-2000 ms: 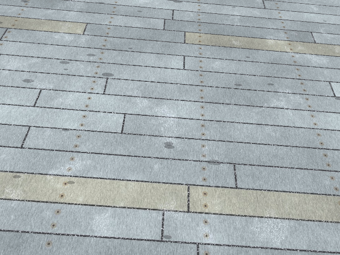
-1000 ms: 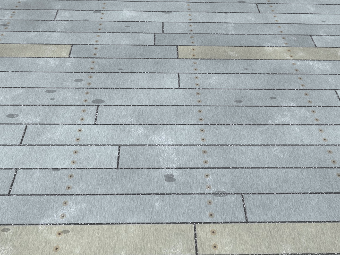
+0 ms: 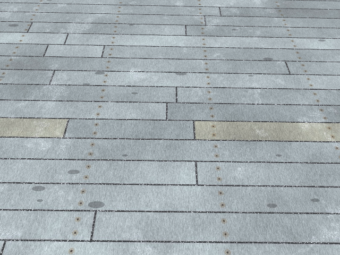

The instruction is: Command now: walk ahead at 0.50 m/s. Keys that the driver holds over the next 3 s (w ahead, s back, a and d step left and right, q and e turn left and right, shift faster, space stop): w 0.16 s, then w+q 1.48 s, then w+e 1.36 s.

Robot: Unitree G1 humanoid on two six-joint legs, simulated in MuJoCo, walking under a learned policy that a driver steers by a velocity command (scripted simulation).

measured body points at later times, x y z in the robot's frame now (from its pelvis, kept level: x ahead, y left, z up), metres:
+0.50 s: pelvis +0.27 -0.06 +0.00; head +0.28 -0.07 +0.45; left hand +0.24 +0.19 -0.14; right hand +0.36 -0.30 -0.15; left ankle +0.31 +0.10 -0.66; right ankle +0.25 -0.12 -0.75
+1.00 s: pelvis +0.51 +0.04 -0.01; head +0.53 +0.05 +0.44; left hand +0.54 +0.32 -0.13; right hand +0.65 -0.21 -0.14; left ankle +0.49 +0.06 -0.75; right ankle +0.60 -0.12 -0.67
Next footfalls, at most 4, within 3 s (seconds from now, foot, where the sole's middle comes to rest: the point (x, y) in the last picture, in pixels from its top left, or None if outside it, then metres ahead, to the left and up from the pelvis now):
0.22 right None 0.29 -0.12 -0.78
0.78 left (150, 245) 0.53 0.08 -0.78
1.34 right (149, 166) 0.90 0.09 -0.78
1.84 left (74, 167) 0.90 0.43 -0.78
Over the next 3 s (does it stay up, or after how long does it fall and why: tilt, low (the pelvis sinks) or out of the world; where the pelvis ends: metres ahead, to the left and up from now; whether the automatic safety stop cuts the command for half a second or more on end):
stays up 1.37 0.62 -0.02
